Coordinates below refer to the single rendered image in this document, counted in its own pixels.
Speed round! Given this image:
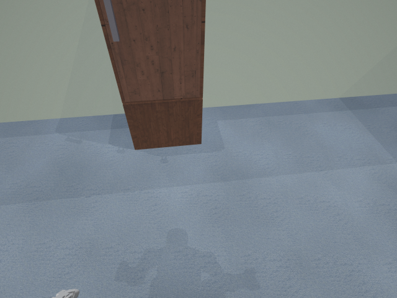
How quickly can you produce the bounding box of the handle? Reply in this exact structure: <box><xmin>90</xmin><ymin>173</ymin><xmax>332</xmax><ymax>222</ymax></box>
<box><xmin>104</xmin><ymin>0</ymin><xmax>120</xmax><ymax>42</ymax></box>

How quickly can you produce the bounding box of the cupboard door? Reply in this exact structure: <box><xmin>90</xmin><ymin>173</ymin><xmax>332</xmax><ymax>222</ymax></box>
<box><xmin>99</xmin><ymin>0</ymin><xmax>202</xmax><ymax>102</ymax></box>

